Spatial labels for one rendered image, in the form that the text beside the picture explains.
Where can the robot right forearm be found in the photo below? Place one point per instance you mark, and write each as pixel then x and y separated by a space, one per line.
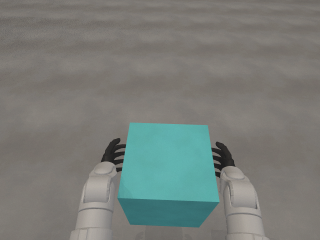
pixel 241 206

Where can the carton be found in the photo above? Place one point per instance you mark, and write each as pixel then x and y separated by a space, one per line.
pixel 168 176

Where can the robot right hand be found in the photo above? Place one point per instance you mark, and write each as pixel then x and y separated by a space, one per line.
pixel 225 159

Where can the robot left forearm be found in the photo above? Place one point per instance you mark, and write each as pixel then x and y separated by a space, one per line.
pixel 96 207

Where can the robot left hand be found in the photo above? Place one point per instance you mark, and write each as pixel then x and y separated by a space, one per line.
pixel 110 153

